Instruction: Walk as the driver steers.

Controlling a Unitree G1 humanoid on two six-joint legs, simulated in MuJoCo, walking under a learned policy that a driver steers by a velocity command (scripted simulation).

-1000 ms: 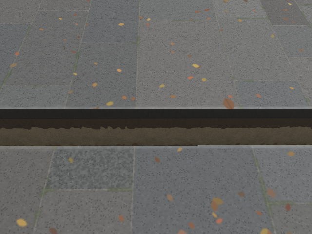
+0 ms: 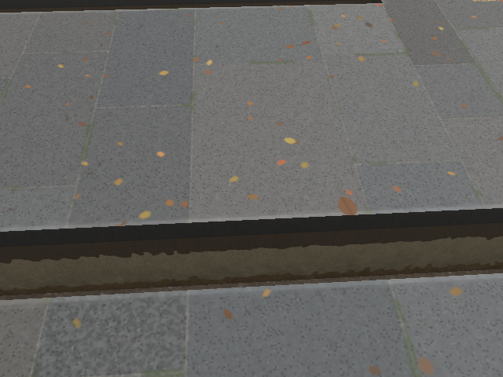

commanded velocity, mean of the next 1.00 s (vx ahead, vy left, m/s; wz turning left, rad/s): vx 0.00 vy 0.00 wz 0.00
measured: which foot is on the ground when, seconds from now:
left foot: down 0.00-1.00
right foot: down 0.00-1.00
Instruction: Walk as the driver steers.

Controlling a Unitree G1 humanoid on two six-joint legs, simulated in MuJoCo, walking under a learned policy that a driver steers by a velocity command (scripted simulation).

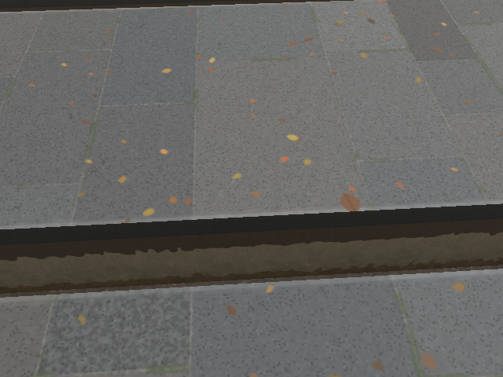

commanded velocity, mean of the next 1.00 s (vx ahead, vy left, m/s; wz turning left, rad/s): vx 0.15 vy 0.00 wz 0.00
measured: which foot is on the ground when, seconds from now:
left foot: down 0.00-1.00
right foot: down 0.00-0.74, up 0.76-1.00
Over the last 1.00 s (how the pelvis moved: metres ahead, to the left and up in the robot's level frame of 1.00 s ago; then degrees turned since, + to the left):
-0.01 0.00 0.00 0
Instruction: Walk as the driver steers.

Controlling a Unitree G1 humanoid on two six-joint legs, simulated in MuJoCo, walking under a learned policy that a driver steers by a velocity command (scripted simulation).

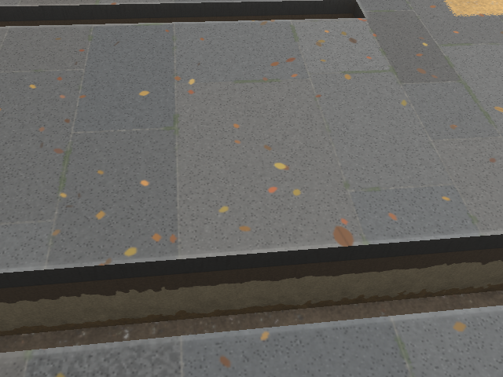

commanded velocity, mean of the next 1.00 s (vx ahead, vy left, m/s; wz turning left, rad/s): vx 0.49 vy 0.00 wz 0.00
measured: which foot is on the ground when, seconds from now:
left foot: down 0.00-0.22, up 0.24-0.70, down 0.72-1.00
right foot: up 0.00-0.18, down 0.20-0.72, up 0.74-1.00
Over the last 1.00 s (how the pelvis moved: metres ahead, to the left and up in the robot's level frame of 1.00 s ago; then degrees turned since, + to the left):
0.13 0.05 0.00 1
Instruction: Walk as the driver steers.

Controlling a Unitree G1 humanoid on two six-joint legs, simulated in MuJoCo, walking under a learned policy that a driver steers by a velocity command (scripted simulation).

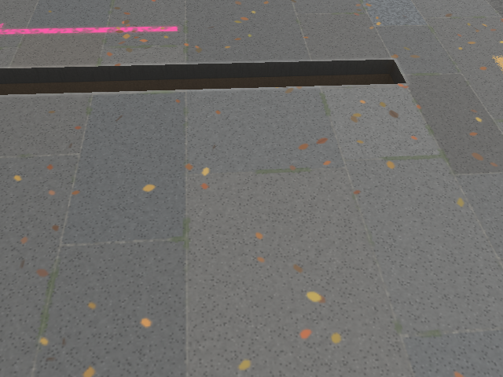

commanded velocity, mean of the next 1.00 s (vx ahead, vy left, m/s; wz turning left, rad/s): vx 0.50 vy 0.00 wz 0.26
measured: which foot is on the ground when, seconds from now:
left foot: down 0.00-0.44, up 0.46-1.00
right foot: up 0.00-0.40, down 0.42-1.00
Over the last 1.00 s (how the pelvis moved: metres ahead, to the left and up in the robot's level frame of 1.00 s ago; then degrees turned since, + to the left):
0.52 0.03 0.01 -1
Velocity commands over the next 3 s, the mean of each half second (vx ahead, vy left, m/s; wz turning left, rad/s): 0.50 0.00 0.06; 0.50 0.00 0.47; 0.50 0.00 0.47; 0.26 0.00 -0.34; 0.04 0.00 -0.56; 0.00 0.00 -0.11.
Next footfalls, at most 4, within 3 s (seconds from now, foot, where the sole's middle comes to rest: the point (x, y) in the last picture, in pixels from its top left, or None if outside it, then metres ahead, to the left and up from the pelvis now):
0.42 right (341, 365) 0.56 -0.25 -0.79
1.08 left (230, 286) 0.81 0.05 -0.79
1.60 right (237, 188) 1.21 0.02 -0.79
2.16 left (175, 183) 1.24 0.25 -0.79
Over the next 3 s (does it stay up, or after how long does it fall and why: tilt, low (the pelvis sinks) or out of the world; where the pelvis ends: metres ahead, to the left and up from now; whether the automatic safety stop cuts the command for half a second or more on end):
stays up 1.17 0.08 -0.02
